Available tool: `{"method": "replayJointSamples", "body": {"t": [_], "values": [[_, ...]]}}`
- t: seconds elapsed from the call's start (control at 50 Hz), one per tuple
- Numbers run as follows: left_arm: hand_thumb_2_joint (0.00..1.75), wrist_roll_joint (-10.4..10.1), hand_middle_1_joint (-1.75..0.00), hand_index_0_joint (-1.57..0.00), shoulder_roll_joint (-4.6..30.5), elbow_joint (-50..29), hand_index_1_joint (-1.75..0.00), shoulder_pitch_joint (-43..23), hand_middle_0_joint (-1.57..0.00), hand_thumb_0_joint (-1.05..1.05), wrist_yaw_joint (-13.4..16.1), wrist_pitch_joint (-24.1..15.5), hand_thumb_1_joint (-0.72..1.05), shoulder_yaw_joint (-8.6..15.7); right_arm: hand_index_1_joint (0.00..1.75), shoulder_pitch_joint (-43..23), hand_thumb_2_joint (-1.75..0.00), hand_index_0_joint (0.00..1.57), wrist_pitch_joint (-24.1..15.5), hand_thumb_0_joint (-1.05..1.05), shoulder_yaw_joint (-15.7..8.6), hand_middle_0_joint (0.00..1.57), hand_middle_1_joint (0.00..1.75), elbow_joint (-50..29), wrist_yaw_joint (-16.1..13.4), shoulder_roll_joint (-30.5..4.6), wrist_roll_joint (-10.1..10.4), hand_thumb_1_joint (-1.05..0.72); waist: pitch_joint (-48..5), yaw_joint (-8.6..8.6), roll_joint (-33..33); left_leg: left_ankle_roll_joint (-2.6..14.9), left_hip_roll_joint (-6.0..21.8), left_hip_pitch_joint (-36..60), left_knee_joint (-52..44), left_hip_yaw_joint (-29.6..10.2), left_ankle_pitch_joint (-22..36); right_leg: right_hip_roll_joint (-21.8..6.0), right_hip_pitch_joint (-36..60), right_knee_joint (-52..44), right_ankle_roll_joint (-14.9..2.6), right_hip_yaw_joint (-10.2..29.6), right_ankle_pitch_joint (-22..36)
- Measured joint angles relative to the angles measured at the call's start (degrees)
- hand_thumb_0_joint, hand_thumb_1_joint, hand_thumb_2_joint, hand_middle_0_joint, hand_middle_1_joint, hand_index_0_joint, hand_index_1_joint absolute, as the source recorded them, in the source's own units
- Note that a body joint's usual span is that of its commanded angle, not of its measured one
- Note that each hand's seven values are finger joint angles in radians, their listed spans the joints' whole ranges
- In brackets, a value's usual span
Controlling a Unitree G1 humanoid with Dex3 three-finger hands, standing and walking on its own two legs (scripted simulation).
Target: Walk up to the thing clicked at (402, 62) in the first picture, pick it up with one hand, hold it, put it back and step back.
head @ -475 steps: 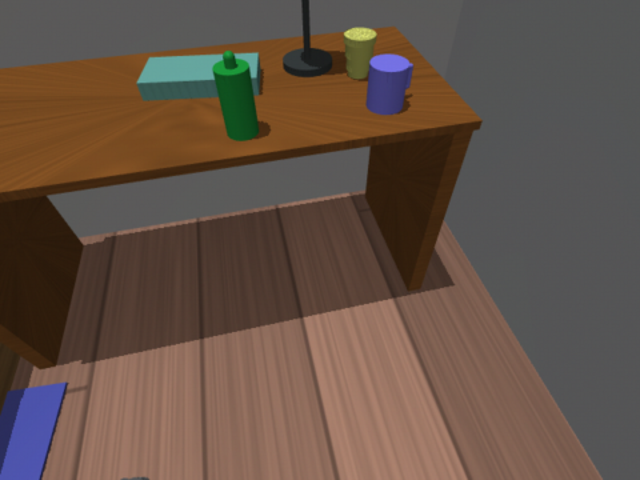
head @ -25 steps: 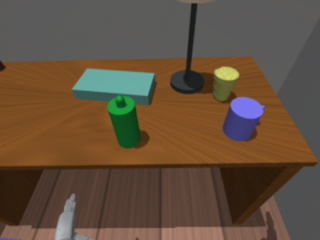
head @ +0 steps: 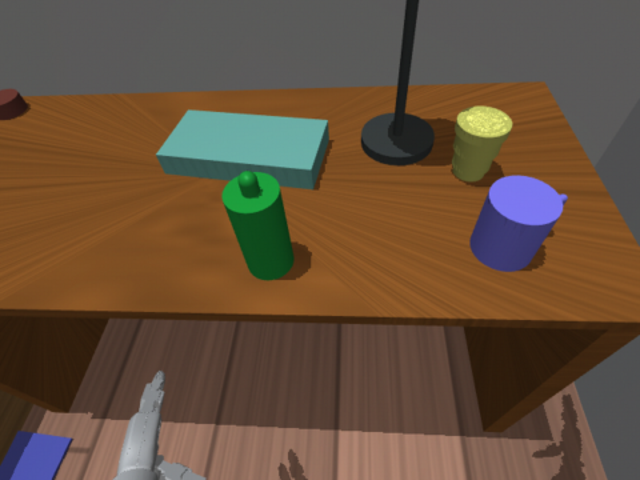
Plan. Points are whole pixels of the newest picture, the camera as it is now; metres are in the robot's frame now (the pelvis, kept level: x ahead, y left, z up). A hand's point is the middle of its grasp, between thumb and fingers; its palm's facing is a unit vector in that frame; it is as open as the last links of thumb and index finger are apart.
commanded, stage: go down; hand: right
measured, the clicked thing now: (522, 221) +0.47 -0.23 +0.04
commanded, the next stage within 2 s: approach in 1.52 s
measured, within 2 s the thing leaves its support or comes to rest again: neither
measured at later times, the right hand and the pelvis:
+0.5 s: hand out of the picture +0.39 -0.39 +0.16, palm faces +0.21 +0.98 +0.02, open 17.6 cm; pelvis +0.01 -0.01 +0.00, yaw +0 degrees
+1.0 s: hand out of the picture +0.41 -0.40 +0.17, palm faces +0.22 +0.98 +0.02, open 17.7 cm; pelvis +0.00 -0.01 -0.01, yaw +0 degrees
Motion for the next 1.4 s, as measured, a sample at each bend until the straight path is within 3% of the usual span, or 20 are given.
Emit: {"method": "replayJointSamples", "body": {"t": [0.48,0.64,1.04,1.4], "values": [[0.06,-0.07,-0.05,-0.06,-0.41,-2.3,-0.05,0.6,-0.06,-0.01,-1.03,0.74,-0.54,-0.05,0.06,-1.29,-0.06,0.05,0.25,-0.02,-0.85,0.04,0.06,1.04,1.29,-2.14,-0.45,0.57,-1.17,0.57,-0.34,-0.29,-0.36,-2.23,1.94,0.1,-1.92,-0.41,-2.86,3.36,-0.18,0.21,-2.72],[0.06,0.08,-0.05,-0.06,0.08,-3.37,-0.05,0.8,-0.06,-0.01,-1.23,0.8,-0.54,-0.19,0.06,-4.33,-0.07,0.04,-0.05,-0.02,-1.54,0.04,0.06,3.9,1.41,-4.16,-1.67,0.58,-0.96,1.23,-0.03,-0.17,-0.41,-3.73,3.13,0.36,-2.17,-0.47,-4.42,4.46,-0.11,0.55,-2.84],[0.06,0.55,-0.05,-0.06,0.19,-5.59,-0.05,1.22,-0.06,-0.01,-1.6,0.29,-0.53,-0.8,0.06,-11.15,-0.07,0.04,-0.17,-0.02,-0.42,0.03,0.06,9.11,1.31,-9.15,-4.04,0.61,-1.35,2.83,0.19,-0.32,-0.54,-8.23,6.07,0.21,-2.51,-0.61,-9.25,8.28,-0.32,0.63,-3.76],[0.06,0.45,-0.05,-0.06,0.38,-8.02,-0.05,2.95,-0.06,-0.01,-1.72,0.58,-0.54,-0.72,0.06,-10.0,-0.06,0.05,1.06,-0.02,-1.03,0.04,0.06,7.53,1.14,-8.33,-4.15,0.58,-2.04,2.43,-0.08,-0.49,-0.53,-8.39,6.32,0.17,-3.08,-0.59,-9.51,8.78,-0.46,0.62,-4.47]]}}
